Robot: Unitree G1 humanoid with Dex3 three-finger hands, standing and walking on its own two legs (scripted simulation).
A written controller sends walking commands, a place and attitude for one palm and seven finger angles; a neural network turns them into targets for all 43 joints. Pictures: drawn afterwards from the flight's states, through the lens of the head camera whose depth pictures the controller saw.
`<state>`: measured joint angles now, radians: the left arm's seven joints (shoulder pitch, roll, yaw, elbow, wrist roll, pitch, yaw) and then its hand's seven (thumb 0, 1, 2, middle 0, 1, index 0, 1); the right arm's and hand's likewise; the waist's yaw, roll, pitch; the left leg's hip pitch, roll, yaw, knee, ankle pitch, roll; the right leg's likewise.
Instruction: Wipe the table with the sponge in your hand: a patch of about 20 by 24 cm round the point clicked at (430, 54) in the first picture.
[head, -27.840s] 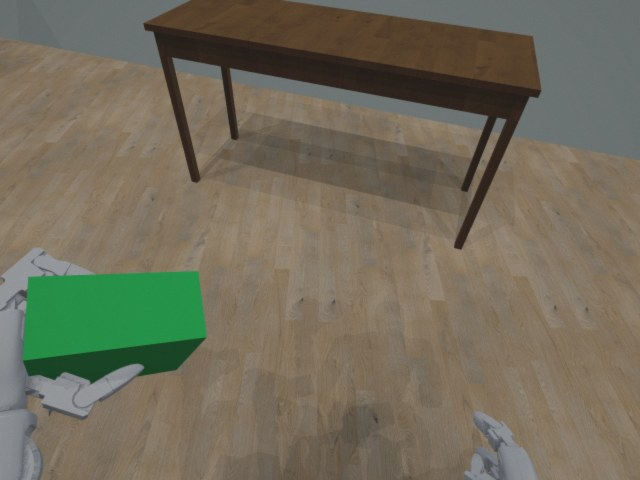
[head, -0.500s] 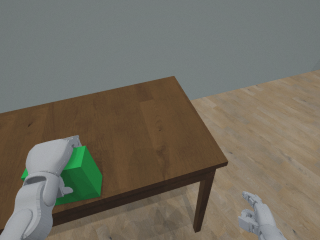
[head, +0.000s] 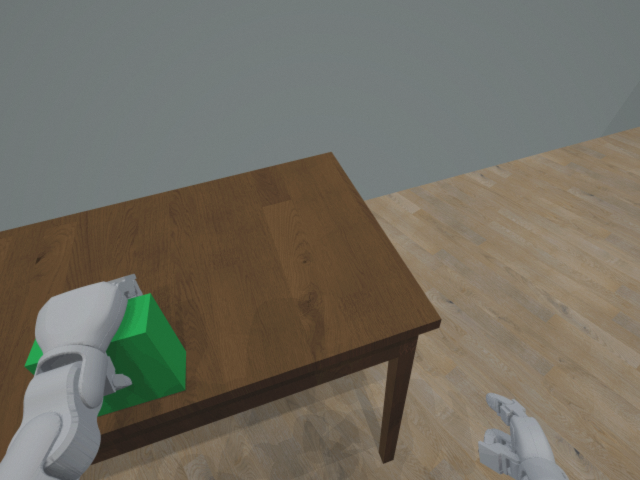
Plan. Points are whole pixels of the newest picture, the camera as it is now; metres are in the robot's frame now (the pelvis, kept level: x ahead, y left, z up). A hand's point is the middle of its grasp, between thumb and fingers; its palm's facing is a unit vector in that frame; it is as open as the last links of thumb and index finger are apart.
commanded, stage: wipe forward along the first lane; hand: left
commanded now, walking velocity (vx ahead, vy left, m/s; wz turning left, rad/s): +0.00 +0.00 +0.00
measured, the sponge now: (124, 367) +0.23 +0.31 +0.01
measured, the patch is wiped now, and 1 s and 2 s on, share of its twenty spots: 0.00 0.30 0.40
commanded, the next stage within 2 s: slide across to the middle lane in 1.68 s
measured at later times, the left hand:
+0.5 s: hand (110, 310) +0.28 +0.33 +0.07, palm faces -0.09 -0.04 -1.00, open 10.5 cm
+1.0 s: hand (108, 289) +0.31 +0.35 +0.07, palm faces -0.09 -0.02 -1.00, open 10.5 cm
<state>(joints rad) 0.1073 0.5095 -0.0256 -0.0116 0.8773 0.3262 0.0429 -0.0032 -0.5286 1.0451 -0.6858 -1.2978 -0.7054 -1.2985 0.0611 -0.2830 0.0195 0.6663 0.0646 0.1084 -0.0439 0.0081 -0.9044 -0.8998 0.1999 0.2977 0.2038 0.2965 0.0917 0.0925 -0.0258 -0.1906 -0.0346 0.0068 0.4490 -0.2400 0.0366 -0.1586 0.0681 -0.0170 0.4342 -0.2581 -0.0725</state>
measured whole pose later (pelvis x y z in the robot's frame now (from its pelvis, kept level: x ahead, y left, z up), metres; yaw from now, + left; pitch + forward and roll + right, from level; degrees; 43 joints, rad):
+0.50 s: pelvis -0.01 -0.01 +0.00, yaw +1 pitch +2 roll +0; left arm -0.15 0.57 0.01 0.32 0.90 0.24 0.00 0.00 -0.54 1.05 -0.69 -1.30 -0.71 -1.30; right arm 0.10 -0.30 0.02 0.68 0.08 0.11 -0.06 0.01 -0.90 -0.90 0.20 0.30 0.20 0.30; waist 0.06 0.09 -0.04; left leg -0.29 -0.02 -0.01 0.50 -0.25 0.03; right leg -0.25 0.08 -0.04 0.47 -0.26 -0.09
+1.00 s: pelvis -0.01 -0.01 -0.01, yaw +1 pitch +5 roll -1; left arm -0.36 0.61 0.04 0.60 0.92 0.13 0.05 0.01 -0.55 1.05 -0.70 -1.29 -0.72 -1.30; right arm 0.17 -0.30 0.00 0.69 0.10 0.12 -0.05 0.01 -0.91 -0.90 0.20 0.30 0.20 0.30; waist 0.03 0.08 -0.07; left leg -0.40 -0.02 -0.02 0.56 -0.25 0.03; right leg -0.35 0.08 -0.04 0.52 -0.26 -0.08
